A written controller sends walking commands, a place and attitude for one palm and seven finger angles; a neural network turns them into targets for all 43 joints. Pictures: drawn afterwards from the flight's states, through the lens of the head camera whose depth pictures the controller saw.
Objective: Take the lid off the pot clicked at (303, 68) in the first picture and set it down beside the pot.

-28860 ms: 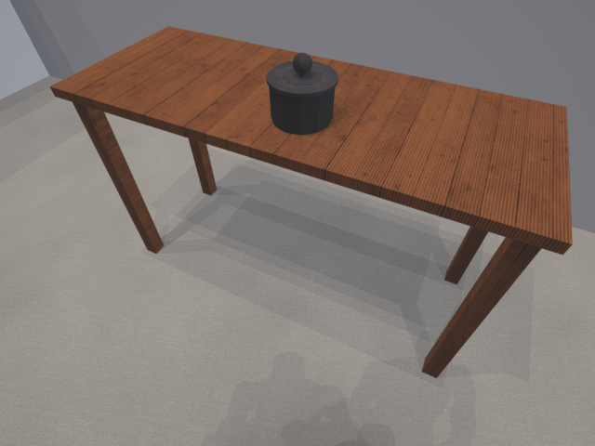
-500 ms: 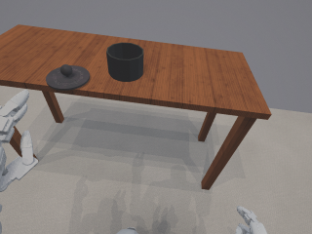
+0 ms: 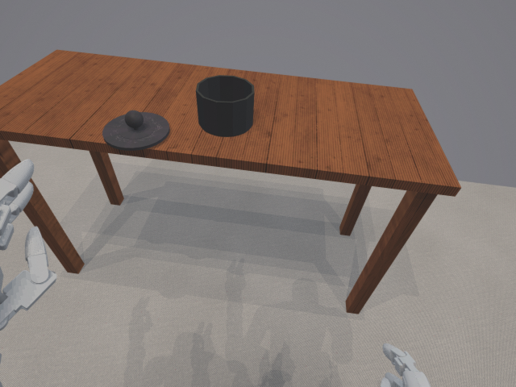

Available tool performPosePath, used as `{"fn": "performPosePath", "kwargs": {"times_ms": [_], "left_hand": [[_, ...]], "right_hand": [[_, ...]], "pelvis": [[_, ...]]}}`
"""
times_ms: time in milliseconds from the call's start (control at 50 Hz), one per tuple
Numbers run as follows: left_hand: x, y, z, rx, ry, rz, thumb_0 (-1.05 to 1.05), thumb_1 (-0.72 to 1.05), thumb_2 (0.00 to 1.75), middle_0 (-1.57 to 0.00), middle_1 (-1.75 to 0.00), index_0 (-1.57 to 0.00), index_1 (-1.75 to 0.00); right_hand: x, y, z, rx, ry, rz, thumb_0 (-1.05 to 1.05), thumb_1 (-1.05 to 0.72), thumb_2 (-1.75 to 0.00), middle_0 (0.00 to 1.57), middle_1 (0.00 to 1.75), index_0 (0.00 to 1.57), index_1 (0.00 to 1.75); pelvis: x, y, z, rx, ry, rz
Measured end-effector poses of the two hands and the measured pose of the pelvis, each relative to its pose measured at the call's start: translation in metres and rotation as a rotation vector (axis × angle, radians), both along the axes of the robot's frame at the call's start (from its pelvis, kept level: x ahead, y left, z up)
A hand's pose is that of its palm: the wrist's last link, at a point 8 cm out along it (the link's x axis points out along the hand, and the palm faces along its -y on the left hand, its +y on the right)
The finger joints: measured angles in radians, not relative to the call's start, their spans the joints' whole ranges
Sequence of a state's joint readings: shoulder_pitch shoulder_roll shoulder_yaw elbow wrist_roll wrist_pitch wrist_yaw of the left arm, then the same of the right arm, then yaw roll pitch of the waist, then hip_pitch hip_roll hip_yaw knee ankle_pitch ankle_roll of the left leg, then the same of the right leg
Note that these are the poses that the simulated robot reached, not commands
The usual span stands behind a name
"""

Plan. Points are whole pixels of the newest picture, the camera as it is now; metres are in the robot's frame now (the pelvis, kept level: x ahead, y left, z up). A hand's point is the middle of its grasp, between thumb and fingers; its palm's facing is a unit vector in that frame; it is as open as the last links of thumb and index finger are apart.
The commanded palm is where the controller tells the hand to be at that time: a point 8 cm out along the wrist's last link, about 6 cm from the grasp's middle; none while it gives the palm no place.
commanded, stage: stop stepping back and stand still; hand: left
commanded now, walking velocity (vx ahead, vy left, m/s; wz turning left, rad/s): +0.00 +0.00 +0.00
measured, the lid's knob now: (134, 119) +0.70 +0.35 +0.04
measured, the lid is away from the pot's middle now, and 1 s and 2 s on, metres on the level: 0.24 0.24 0.24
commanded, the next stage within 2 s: let the arm hang, fingers relaxed in 1.56 s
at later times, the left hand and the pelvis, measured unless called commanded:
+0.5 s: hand out of the picture +0.10 +0.16 -0.17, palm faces +0.02 -0.99 -0.16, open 7.4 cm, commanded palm none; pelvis +0.02 -0.02 -0.01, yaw +3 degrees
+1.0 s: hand out of the picture +0.02 +0.12 -0.17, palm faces +0.07 -0.98 -0.19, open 7.4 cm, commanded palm none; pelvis +0.05 -0.04 +0.00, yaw +3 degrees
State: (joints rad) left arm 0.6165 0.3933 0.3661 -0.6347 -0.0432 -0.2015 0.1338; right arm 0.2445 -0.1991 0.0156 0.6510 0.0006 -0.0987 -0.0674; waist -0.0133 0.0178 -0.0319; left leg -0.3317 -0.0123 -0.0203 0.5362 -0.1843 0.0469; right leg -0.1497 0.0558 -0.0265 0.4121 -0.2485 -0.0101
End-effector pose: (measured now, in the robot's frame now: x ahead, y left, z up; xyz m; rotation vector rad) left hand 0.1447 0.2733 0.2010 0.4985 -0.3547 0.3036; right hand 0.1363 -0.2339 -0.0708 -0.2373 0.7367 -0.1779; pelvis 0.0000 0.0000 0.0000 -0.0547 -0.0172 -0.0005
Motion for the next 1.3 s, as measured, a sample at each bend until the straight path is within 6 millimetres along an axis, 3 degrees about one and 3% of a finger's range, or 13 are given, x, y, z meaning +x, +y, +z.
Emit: {"fn": "performPosePath", "kwargs": {"times_ms": [120, 240, 280, 320, 360, 440, 480, 520, 660, 780, 880, 1060, 1300], "left_hand": [[0.013, 0.009, 0.004, -0.012, -0.037, 0.051, 0.02, 0.89, 0.89, -0.21, -0.3, -0.21, -0.3], [0.031, -0.002, 0.002, 0.042, 0.0, 0.014, 0.02, 0.89, 0.89, -0.2, -0.3, -0.2, -0.3], [0.05, 0.003, -0.042, 0.011, 0.174, 0.013, 0.01, 0.89, 0.89, -0.2, -0.3, -0.2, -0.3], [0.063, 0.01, -0.109, -0.093, 0.432, 0.06, 0.0, 0.9, 0.89, -0.2, -0.3, -0.2, -0.3], [0.059, 0.009, -0.182, -0.212, 0.705, 0.119, 0.0, 0.9, 0.89, -0.2, -0.3, -0.19, -0.3], [0.005, -0.026, -0.299, -0.411, 1.186, 0.172, 0.01, 0.91, 0.89, -0.19, -0.3, -0.19, -0.3], [-0.033, -0.053, -0.334, -0.485, 1.382, 0.161, 0.01, 0.91, 0.89, -0.19, -0.29, -0.19, -0.3], [-0.07, -0.072, -0.353, -0.555, 1.515, 0.187, 0.01, 0.94, 0.89, -0.2, -0.3, -0.19, -0.3], [-0.168, -0.071, -0.351, -0.603, 1.771, 0.358, 0.0, 0.98, 0.89, -0.2, -0.3, -0.2, -0.3], [-0.2, -0.075, -0.336, -0.583, 1.873, 0.443, 0.01, 0.94, 0.89, -0.2, -0.3, -0.2, -0.3], [-0.184, -0.087, -0.335, -0.576, 1.856, 0.43, 0.01, 0.92, 0.89, -0.2, -0.3, -0.19, -0.3], [-0.109, -0.113, -0.347, -0.579, 1.706, 0.319, 0.02, 0.93, 0.89, -0.2, -0.3, -0.19, -0.3], [-0.079, -0.106, -0.348, -0.567, 1.668, 0.328, 0.02, 0.93, 0.89, -0.2, -0.3, -0.2, -0.3]], "right_hand": [[0.015, -0.003, 0.009, -0.023, -0.025, 0.001, 0.01, -0.9, -0.89, 0.2, 0.3, 0.2, 0.3], [0.036, 0.0, 0.008, 0.025, -0.05, 0.048, 0.01, -0.9, -0.89, 0.2, 0.3, 0.2, 0.3], [0.041, -0.006, -0.007, 0.045, -0.01, 0.085, 0.01, -0.9, -0.89, 0.2, 0.3, 0.2, 0.3], [0.04, -0.014, -0.024, 0.052, 0.058, 0.085, 0.01, -0.9, -0.89, 0.2, 0.3, 0.21, 0.3], [0.033, -0.022, -0.035, 0.049, 0.118, 0.063, 0.01, -0.9, -0.89, 0.2, 0.3, 0.21, 0.3], [0.0, -0.034, -0.045, 0.021, 0.24, -0.003, 0.01, -0.9, -0.89, 0.2, 0.3, 0.2, 0.3], [-0.024, -0.038, -0.048, 0.007, 0.326, -0.029, 0.01, -0.9, -0.89, 0.2, 0.3, 0.2, 0.3], [-0.049, -0.039, -0.049, -0.003, 0.425, -0.048, 0.01, -0.9, -0.89, 0.2, 0.3, 0.2, 0.3], [-0.121, -0.032, -0.058, 0.028, 0.723, -0.085, 0.01, -0.9, -0.89, 0.2, 0.3, 0.2, 0.3], [-0.139, -0.016, -0.069, 0.104, 0.797, -0.108, 0.01, -0.9, -0.89, 0.2, 0.3, 0.2, 0.3], [-0.13, -0.002, -0.077, 0.16, 0.78, -0.109, 0.01, -0.9, -0.89, 0.2, 0.3, 0.2, 0.3], [-0.102, -0.004, -0.082, 0.172, 0.723, -0.112, 0.02, -0.92, -0.89, 0.2, 0.3, 0.2, 0.3], [-0.081, -0.025, -0.079, 0.133, 0.695, -0.142, 0.01, -0.91, -0.89, 0.2, 0.3, 0.2, 0.3]], "pelvis": [[0.008, 0.0, 0.003, 0.033, 0.005, 0.003], [0.017, -0.007, 0.005, 0.032, 0.029, 0.017], [0.016, -0.006, 0.0, 0.028, 0.042, 0.032], [0.016, -0.006, -0.005, 0.026, 0.041, 0.044], [0.016, -0.007, -0.009, 0.028, 0.032, 0.052], [0.02, -0.013, -0.012, 0.036, 0.01, 0.052], [0.021, -0.016, -0.01, 0.037, 0.005, 0.051], [0.022, -0.019, -0.008, 0.037, 0.007, 0.054], [0.028, -0.027, 0.0, 0.034, 0.026, 0.07], [0.036, -0.03, 0.001, 0.04, 0.025, 0.062], [0.044, -0.033, 0.001, 0.047, 0.022, 0.051], [0.059, -0.04, 0.0, 0.058, 0.014, 0.041], [0.076, -0.048, -0.001, 0.061, 0.018, 0.03]]}}
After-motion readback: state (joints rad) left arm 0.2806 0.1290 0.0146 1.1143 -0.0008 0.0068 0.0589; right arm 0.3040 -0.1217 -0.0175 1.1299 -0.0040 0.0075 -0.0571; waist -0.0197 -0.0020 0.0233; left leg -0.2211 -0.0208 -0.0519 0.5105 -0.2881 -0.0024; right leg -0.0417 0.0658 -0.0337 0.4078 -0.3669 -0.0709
